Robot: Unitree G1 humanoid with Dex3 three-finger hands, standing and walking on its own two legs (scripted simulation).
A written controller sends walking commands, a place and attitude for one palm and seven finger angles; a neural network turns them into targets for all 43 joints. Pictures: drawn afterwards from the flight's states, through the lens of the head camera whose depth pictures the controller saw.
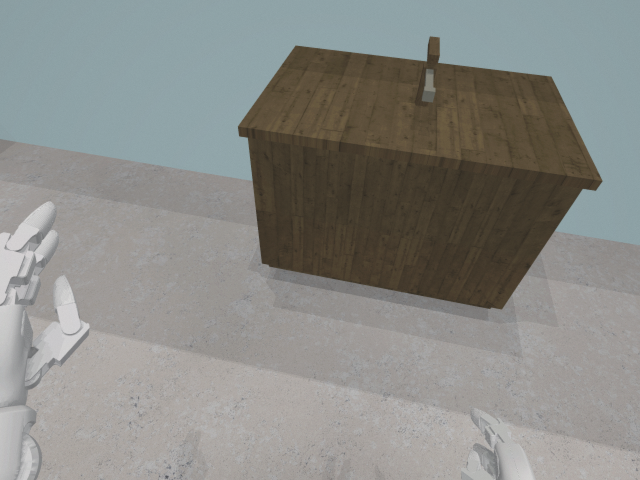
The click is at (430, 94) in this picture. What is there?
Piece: tap's lever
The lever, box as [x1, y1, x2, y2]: [422, 86, 435, 102]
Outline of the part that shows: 424,86 422,100 432,102 435,88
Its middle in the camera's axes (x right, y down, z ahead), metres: +0.27 -0.37 +0.98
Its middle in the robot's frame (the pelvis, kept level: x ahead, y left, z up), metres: +1.00 -0.21 +0.04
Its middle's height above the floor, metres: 0.81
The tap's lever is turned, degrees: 0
